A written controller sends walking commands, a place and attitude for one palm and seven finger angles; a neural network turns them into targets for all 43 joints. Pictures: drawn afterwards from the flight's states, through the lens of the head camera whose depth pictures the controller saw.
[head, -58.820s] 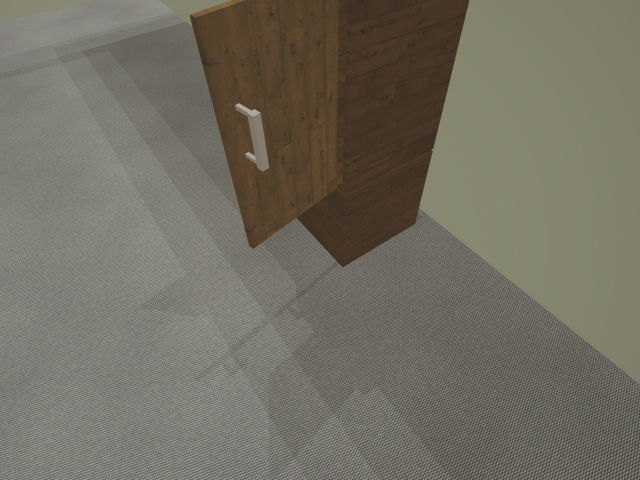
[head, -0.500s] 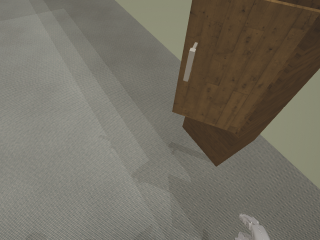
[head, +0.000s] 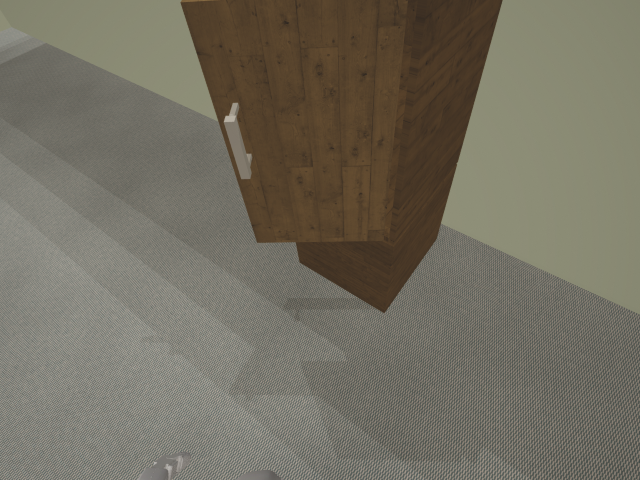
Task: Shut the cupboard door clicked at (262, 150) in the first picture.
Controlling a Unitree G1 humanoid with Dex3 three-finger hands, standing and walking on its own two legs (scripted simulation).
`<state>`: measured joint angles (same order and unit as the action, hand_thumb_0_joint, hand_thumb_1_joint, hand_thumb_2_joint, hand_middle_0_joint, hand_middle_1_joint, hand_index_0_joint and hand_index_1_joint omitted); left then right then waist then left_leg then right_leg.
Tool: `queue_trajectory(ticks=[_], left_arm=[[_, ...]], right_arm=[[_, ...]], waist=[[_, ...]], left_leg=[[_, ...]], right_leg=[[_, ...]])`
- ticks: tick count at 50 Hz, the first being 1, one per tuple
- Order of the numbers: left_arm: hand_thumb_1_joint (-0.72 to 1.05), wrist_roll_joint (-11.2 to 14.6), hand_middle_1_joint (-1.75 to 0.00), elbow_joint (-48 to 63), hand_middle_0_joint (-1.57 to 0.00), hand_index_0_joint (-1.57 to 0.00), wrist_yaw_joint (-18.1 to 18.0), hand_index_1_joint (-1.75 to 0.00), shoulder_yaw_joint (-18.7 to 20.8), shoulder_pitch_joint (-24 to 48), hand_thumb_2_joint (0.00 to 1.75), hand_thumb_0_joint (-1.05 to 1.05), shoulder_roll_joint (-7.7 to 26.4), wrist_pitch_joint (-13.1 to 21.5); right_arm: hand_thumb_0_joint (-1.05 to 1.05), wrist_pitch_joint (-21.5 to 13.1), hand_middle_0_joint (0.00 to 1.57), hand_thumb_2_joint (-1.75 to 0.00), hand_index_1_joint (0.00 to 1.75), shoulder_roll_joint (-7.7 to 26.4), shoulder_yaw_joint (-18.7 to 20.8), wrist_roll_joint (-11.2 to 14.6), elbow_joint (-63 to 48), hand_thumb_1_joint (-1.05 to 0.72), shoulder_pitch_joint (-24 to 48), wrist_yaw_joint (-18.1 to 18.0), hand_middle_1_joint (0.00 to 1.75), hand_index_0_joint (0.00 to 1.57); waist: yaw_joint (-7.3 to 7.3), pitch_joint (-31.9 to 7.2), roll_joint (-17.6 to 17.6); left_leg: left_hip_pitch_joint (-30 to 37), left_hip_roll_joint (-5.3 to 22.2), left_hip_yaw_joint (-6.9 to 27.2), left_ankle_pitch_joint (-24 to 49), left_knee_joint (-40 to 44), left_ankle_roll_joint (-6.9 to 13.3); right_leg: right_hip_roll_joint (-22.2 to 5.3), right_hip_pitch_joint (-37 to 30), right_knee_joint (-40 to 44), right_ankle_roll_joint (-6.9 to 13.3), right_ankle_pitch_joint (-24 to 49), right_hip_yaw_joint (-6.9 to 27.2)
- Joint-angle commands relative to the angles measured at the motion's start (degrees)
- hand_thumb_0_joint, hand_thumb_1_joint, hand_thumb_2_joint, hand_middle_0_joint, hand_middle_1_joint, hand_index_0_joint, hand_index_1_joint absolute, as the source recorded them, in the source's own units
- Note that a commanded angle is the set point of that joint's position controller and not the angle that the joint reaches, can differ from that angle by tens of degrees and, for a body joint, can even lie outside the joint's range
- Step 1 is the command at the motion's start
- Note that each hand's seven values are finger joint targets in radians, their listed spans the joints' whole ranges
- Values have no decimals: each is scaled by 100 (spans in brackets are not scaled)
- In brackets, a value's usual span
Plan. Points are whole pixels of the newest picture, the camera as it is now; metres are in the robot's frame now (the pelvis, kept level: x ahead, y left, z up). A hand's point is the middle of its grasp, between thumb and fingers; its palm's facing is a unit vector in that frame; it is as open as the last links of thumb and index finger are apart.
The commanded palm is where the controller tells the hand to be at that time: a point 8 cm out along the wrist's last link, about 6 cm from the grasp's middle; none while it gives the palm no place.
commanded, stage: take the last steps up to it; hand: left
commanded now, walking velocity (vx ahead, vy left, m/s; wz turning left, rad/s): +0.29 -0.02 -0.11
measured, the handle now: (240, 142) +0.69 +0.17 +0.01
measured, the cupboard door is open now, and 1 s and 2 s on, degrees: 35 35 35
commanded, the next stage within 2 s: come to a stop and stand still in 0.68 s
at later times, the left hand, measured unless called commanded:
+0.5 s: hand out of the picture +0.11 +0.20 -0.17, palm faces -0.02 -0.99 -0.16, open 7.3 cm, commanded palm none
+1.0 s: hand (255, 388) +0.28 +0.13 -0.15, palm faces -0.03 -0.97 -0.25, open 7.2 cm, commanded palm none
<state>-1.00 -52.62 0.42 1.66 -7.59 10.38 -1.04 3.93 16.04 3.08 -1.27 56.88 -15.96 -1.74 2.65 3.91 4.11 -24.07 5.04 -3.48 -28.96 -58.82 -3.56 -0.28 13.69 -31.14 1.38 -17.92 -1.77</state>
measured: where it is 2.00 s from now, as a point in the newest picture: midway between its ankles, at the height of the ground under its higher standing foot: outside the picture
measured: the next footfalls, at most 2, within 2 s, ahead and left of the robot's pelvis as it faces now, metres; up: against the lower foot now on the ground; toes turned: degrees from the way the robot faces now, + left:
left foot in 0.30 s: +0.13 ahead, +0.12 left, +0.00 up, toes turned +5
right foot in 0.74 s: +0.25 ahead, -0.14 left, +0.00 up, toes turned -10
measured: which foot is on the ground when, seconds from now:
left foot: up 0.00-0.28, down 0.30-0.76, up 0.78-1.00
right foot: down 0.00-0.32, up 0.34-0.72, down 0.74-1.00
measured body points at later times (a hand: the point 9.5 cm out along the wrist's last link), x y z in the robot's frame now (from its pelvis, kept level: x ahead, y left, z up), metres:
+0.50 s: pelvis +0.09 +0.02 +0.01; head +0.10 +0.04 +0.46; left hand +0.11 +0.25 -0.15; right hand +0.08 -0.21 -0.13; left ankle +0.09 +0.11 -0.73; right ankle +0.07 -0.11 -0.66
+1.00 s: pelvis +0.21 -0.06 +0.01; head +0.26 -0.08 +0.46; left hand +0.28 +0.18 -0.13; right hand +0.22 -0.29 -0.16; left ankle +0.20 +0.08 -0.68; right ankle +0.21 -0.14 -0.73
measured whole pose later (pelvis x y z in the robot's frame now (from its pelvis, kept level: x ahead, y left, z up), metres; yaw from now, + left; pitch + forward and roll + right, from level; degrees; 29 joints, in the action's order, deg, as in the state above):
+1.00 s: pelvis +0.21 -0.06 +0.01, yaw -3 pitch +1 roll +1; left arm -1.1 -59.9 -1.9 1.9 -10.5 8.3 1.3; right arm 2.4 11.3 2.4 -0.6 60.0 -12.4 -1.5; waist 0.1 4.4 2.1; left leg -24.4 1.2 -1.9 -24.0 -53.1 -2.9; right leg -1.0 12.8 -23.8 3.2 -12.2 -6.5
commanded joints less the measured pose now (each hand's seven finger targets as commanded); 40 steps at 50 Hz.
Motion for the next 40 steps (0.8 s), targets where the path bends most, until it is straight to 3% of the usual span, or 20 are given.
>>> queue_trajectory(ticks=[1, 4, 9, 11, 13, 14, 15, 16, 17, 19, 23, 27, 32, 34, 35, 36, 37, 38, 39, 40], left_arm=[[90, 5, -30, 134, -20, -20, -117, -30, 268, -365, 90, 0, 1058, 157], [90, -17, -30, -6, -20, -20, -89, -30, 271, -532, 90, 0, 1004, 255], [90, -72, -30, -236, -20, -20, -78, -30, 331, -818, 90, 0, 1002, 303], [90, -51, -30, -285, -20, -20, -60, -30, 343, -730, 90, 0, 1050, 301], [90, 4, -30, -347, -20, -20, -48, -30, 332, -616, 90, 0, 943, 273], [90, 15, -30, -357, -20, -20, -30, -30, 291, -695, 90, 0, 722, 251], [90, 60, -30, -288, -20, -20, 11, -30, 216, -824, 90, 0, 391, 244], [90, 39, -30, -128, -20, -20, 9, -30, 169, -625, 90, 0, 345, 259], [90, -31, -30, -96, -20, -20, 17, -30, 204, -443, 90, 0, 513, 240], [90, -85, -30, -225, -20, -20, 60, -30, 244, -449, 90, 0, 572, 182], [90, -61, -30, -410, -20, -20, 102, -30, 217, -763, 90, 0, 323, 129], [90, -55, -30, -361, -20, -20, 87, -30, 176, -606, 90, 0, 190, 92], [90, -46, -30, -273, -20, -20, 73, -30, 152, -273, 90, 0, 137, 141], [90, -52, -30, -382, -20, -20, 60, -30, 197, -555, 90, 0, 226, 184], [90, -62, -30, -528, -20, -20, 48, -30, 225, -951, 90, 0, 259, 225], [90, -70, -30, -690, -20, -20, 16, -30, 276, -1372, 90, 0, 495, 295], [90, -98, -30, -856, -20, -20, -41, -30, 366, -1893, 90, 0, 953, 376], [90, -43, -30, -913, -20, -20, -81, -30, 407, -2155, 90, 0, 1251, 376], [90, -4, -30, -843, -20, -20, -139, -30, 349, -1920, 90, 0, 1091, 344], [90, -19, -30, -768, -20, -20, -171, -30, 317, -1395, 90, 0, 860, 384]], right_arm=[[0, -255, 20, -90, 30, 238, 33, -49, -395, -90, 23, 147, 30, 20], [0, -303, 20, -90, 30, 137, 46, -64, -364, -90, 108, 219, 30, 20], [0, -422, 20, -90, 30, -30, 50, -41, -446, -90, 331, 238, 30, 20], [0, -487, 20, -90, 30, -68, 18, -41, -364, -90, 64, 229, 30, 20], [0, -581, 20, -90, 30, -50, -9, -45, -126, -90, -514, 179, 30, 20], [0, -640, 20, -90, 30, 139, 26, -48, 22, -90, -906, 140, 30, 20], [0, -680, 20, -90, 30, 602, 121, -118, 129, -90, -1360, 96, 30, 20], [0, -634, 20, -90, 30, 908, 167, -132, 115, -90, -1700, 44, 30, 20], [0, -589, 20, -90, 30, 843, 130, -109, 25, -90, -1462, 28, 30, 20], [0, -632, 20, -90, 30, 417, -10, -66, -103, -90, -902, -6, 30, 20], [0, -726, 20, -90, 30, 201, -68, -35, -30, -90, -752, -37, 30, 20], [0, -713, 20, -90, 30, 124, -38, -20, 140, -90, -865, -18, 30, 20], [0, -632, 20, -90, 30, 113, 27, -53, 311, -90, -895, 15, 30, 20], [0, -594, 20, -90, 30, 90, 41, -34, 348, -90, -789, 24, 30, 20], [0, -584, 20, -90, 30, 39, 26, -23, 354, -90, -736, 36, 30, 20], [0, -603, 20, -90, 30, -91, 12, 30, 364, -90, -738, 64, 30, 20], [0, -618, 20, -90, 30, -383, -34, 78, 278, -90, -812, 109, 30, 20], [0, -573, 20, -90, 30, -412, -54, 81, 131, -90, -697, 107, 30, 20], [0, -494, 20, -90, 30, -291, -5, 53, 141, -90, -658, 92, 30, 20], [0, -490, 20, -90, 30, -366, -7, 41, 268, -90, -640, 71, 30, 20]], waist=[[-213, -537, -1393], [-273, -238, -1264], [-395, 68, -1212], [-263, 13, -1187], [1, -125, -933], [116, -239, -268], [248, -342, 1105], [376, -274, 1445], [276, 13, 810], [25, 349, 569], [-198, 94, 132], [-188, 24, 242], [-108, 190, 340], [-268, 126, 166], [-432, -72, -89], [-614, -291, -490], [-772, -624, -1658], [-803, -643, -2172], [-656, -381, -1540], [-473, -212, -1642]], left_leg=[[-874, 87, 120, 750, -523, -58], [-726, 43, -20, 1026, 149, -53], [-376, 3, -92, 680, 1558, 54], [98, -101, -171, 918, 2215, 112], [1320, -267, -336, 1611, 3196, 127], [2092, -62, 102, 1369, 3570, 222], [2702, 1029, 1595, 735, 4137, 619], [2601, 1995, 2839, 116, 4884, 1119], [2047, 2052, 2838, -202, 5044, 1307], [1299, 1685, 2282, -95, 5225, 1172], [1528, 1205, 928, 1554, 5031, 1064], [1709, 1067, 395, 2076, 4954, 1133], [1571, 1152, 296, 2194, 4605, 1228], [1232, 1046, 193, 1985, 4143, 1067], [1158, 768, 5, 1916, 3748, 910], [760, 422, -267, 1706, 3030, 710], [-174, -197, -662, 565, 1898, 455], [-567, -420, -485, -900, 564, 408], [-523, -258, -38, -697, -51, 429], [-568, -104, 197, -157, -249, 408]], right_leg=[[-1225, -812, 1525, 834, 1604, 998], [-1168, -613, 1882, 867, 568, 1023], [-1431, -504, 2063, 1138, -235, 1489], [-1330, -415, 1907, 1060, -308, 1411], [-966, 122, 1360, 784, -546, 1123], [-637, 712, 596, 599, -734, 904], [17, 1588, -764, 328, -831, 310], [245, 2090, -2034, 197, -1490, -74], [-29, 2113, -2656, 242, -1376, 247], [-293, 2108, -3250, 154, -692, 324], [-359, 1886, -2932, -44, 37, 201], [-417, 1763, -2121, -147, 379, -24], [-309, 1132, -796, -159, 286, -306], [-160, 307, -201, -126, 551, -384], [-34, -227, 212, -101, 847, -438], [-319, -1012, 565, 3, 903, 33], [-1387, -1869, 1042, 399, 739, 1456], [-2235, -1787, 1810, 910, 647, 2531], [-2221, -1252, 2034, 975, 449, 2438], [-2054, -913, 1936, 874, 1361, 2170]])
